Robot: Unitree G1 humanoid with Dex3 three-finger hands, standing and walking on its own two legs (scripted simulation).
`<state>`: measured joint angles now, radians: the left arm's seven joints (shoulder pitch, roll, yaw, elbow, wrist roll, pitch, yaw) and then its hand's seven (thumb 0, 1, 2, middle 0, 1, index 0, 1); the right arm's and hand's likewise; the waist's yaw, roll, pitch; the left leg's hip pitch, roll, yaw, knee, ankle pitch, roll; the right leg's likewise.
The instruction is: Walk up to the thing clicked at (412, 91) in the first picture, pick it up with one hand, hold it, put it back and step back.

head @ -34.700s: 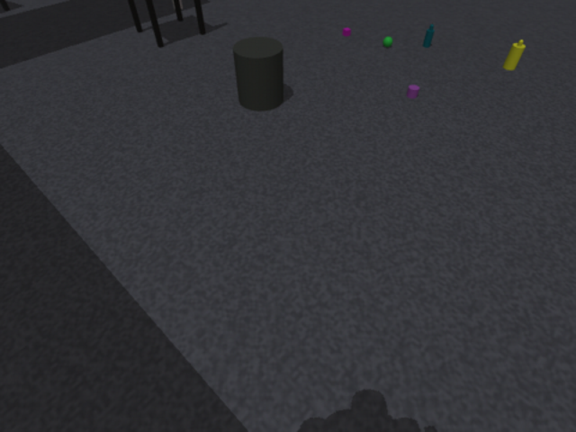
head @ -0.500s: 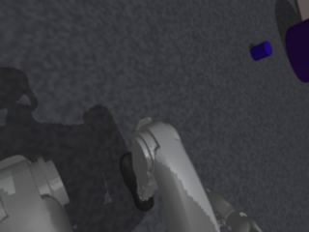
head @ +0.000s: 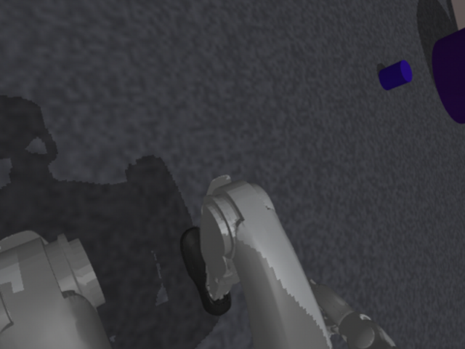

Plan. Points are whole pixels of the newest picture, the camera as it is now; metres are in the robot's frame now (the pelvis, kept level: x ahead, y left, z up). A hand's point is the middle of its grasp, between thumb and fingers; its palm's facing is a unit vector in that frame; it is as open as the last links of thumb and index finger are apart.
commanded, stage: rest palm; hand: left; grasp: from above
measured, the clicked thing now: out of the picture +0.44 +0.44 -0.27
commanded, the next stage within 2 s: none
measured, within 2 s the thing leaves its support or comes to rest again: neither
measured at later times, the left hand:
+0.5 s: hand out of the picture +0.42 +0.43 -0.23, palm faces -0.42 -0.19 -0.89, open 13.7 cm
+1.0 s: hand out of the picture +0.42 +0.43 -0.23, palm faces -0.40 -0.19 -0.90, open 13.7 cm
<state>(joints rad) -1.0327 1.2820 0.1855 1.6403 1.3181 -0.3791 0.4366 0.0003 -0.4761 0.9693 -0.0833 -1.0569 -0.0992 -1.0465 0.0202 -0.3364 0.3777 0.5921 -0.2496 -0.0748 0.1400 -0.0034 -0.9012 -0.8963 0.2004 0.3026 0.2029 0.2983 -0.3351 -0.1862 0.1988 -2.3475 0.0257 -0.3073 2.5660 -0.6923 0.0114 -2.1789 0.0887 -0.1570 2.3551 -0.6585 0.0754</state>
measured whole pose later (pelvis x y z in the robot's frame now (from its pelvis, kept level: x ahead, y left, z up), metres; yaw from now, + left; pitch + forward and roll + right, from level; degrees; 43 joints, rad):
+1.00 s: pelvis +0.00 +0.00 +0.00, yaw +0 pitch +24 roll -17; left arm -1.02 1.26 0.20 1.63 1.32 -0.37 0.47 0.00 -0.44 0.93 -0.08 -1.06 -0.11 -1.04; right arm 0.02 -0.34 0.37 0.60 -0.26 -0.10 0.15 0.00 -0.89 -0.89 0.20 0.30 0.20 0.30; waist -0.33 -0.19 0.19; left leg -2.35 0.03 -0.31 2.58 -0.70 0.01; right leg -2.19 0.09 -0.16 2.37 -0.66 0.07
